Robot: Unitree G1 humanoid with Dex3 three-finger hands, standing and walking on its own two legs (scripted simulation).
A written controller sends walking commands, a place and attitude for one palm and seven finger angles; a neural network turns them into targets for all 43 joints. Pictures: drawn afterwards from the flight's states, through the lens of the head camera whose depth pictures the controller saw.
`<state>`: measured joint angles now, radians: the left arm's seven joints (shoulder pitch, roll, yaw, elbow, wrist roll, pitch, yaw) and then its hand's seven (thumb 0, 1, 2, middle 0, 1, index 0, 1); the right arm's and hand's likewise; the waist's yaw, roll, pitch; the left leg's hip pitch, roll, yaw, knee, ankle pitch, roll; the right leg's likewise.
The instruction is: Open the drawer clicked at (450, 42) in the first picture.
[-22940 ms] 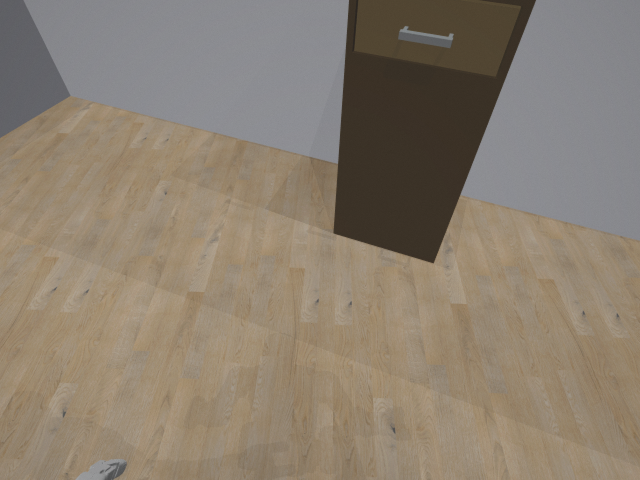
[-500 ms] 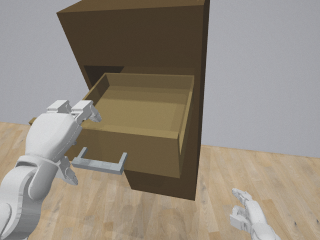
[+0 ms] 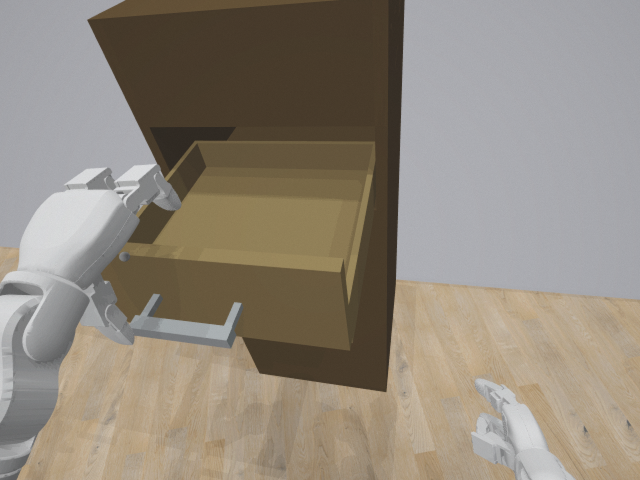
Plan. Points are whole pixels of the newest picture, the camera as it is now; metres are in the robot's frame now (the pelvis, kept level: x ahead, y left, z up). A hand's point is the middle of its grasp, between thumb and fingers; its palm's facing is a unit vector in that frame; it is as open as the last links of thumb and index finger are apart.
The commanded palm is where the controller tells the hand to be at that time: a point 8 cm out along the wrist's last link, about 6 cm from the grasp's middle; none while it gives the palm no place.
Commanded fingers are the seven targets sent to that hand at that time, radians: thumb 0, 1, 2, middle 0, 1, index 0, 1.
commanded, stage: draw the hand back to the body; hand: left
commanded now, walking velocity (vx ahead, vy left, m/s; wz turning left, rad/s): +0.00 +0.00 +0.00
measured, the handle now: (188, 318) +0.26 +0.22 +0.09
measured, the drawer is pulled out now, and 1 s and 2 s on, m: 0.29 0.29 0.29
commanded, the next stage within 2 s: step back with the hand held close in 1.54 s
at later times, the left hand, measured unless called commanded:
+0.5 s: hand (96, 283) +0.21 +0.24 +0.22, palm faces +0.19 -0.02 -0.98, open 13.8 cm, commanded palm +0.17 +0.25 +0.28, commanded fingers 0.00 -0.50 0.30 -0.30 -1.20 -0.30 -1.20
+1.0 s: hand (101, 231) +0.23 +0.21 +0.28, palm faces +0.42 -0.83 -0.36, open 11.7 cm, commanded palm +0.18 +0.27 +0.28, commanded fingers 0.00 0.34 0.66 -0.24 -0.66 -0.24 -0.66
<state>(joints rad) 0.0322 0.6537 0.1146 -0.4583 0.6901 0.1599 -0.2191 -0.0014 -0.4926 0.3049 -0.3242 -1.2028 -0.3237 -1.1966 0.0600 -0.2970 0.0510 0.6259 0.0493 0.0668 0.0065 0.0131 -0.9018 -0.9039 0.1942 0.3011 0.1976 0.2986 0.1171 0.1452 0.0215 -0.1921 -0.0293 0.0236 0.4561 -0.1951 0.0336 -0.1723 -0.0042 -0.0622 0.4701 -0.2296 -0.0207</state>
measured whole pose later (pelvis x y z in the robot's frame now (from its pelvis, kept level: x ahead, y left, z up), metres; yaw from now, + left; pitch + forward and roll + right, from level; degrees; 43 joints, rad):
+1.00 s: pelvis +0.03 +0.00 +0.00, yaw -2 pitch -5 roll -1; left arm 0.34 0.39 0.42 -0.69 -0.10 -0.19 0.09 0.00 0.00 0.52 -0.28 -0.88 -0.28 -0.87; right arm 0.20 -0.23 0.01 0.69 0.00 -0.13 -0.05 0.01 -0.90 -0.90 0.20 0.30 0.20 0.30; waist 0.05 0.06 0.05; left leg -0.09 0.00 0.05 0.43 -0.24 0.03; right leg -0.05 0.03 -0.03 0.36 -0.22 -0.02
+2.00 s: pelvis +0.00 +0.02 +0.00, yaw -4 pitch +1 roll -1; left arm 0.47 0.52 0.57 -0.75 -0.07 -0.22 0.11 0.01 0.88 0.90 -0.22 -0.30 -0.22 -0.30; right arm 0.17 -0.24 -0.03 0.57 0.03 -0.05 -0.05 0.01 -0.90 -0.90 0.20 0.30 0.20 0.30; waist -0.01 0.04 0.02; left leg -0.31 0.00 0.08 0.49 -0.21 0.05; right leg -0.28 0.03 0.00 0.44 -0.18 0.00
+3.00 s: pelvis -0.19 +0.08 -0.01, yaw -7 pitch -1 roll -3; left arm 0.28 0.55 0.63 -0.78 -0.08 -0.26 0.12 0.01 0.88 0.90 -0.22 -0.30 -0.22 -0.30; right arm 0.15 -0.19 -0.01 0.63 0.02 -0.13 -0.04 0.01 -0.90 -0.90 0.20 0.30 0.20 0.30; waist -0.02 -0.02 0.07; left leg -0.43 -0.02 0.01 0.53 -0.10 0.08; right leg -0.35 0.04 0.03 0.88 -0.53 0.01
